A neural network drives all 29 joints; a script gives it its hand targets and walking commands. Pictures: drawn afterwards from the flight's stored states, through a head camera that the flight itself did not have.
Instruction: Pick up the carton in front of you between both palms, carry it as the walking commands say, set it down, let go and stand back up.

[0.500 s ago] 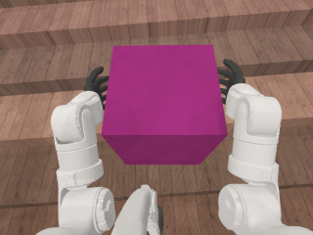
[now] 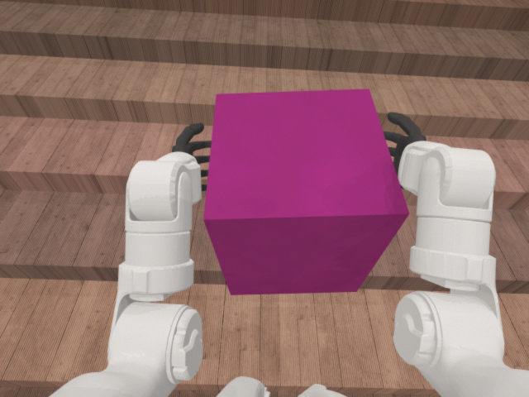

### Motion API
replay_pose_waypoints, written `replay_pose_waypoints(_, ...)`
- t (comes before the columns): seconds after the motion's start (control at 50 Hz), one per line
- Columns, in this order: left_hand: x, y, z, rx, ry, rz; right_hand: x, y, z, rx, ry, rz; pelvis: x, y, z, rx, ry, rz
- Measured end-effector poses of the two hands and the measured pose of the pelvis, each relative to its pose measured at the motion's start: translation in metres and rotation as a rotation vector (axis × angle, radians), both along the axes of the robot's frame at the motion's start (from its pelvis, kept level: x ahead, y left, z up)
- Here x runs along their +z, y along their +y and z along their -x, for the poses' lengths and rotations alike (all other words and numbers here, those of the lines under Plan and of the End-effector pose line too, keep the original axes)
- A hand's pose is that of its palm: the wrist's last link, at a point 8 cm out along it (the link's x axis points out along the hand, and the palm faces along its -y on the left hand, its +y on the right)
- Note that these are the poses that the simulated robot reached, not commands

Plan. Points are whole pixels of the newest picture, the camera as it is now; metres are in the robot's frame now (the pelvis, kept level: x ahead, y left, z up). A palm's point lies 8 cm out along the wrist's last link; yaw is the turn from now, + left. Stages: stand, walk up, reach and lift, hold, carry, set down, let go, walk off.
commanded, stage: carry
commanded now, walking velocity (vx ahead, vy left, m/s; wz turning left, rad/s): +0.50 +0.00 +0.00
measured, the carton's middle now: (293, 202) +0.38 +0.03 +0.09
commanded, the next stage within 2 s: none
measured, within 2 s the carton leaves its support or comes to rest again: neither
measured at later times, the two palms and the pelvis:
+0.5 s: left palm (189, 1) +0.70 +0.26 +0.24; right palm (353, 25) +0.67 -0.04 +0.24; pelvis +0.30 +0.13 +0.10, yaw +2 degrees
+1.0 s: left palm out of the picture +0.97 +0.28 +0.35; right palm out of the picture +1.02 -0.01 +0.35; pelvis +0.62 +0.08 +0.21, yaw +2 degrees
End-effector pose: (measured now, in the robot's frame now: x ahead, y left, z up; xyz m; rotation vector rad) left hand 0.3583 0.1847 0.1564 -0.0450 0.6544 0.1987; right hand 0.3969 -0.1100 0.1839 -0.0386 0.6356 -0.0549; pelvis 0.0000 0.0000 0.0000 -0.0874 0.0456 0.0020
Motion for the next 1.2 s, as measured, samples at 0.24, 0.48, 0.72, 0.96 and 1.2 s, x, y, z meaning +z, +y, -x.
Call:
replay_pose_waypoints(0.24,0.090,0.076,-0.138,0.085,0.036,-0.060,0.059,0.077,-0.156,0.066,0.034,-0.071,0.049,0.049,-0.147,0.034,0.023,-0.077)
replay_pose_waypoints(0.48,0.079,0.073,-0.334,-0.117,0.132,0.038,0.050,0.069,-0.269,-0.160,0.131,0.005,0.095,0.129,-0.294,0.030,0.023,-0.125)
replay_pose_waypoints(0.72,0.178,0.080,-0.472,-0.099,-0.052,0.047,0.157,0.075,-0.413,-0.172,-0.053,-0.020,0.151,0.132,-0.434,0.021,0.036,-0.090)
replay_pose_waypoints(0.96,0.187,0.097,-0.597,0.036,0.136,-0.053,0.165,0.095,-0.605,0.024,0.133,-0.025,0.190,0.087,-0.602,0.032,0.012,-0.041)
replay_pose_waypoints(1.2,0.264,0.096,-0.716,0.042,0.014,-0.042,0.239,0.094,-0.717,-0.003,0.014,-0.051,0.249,0.094,-0.716,0.047,0.026,-0.063)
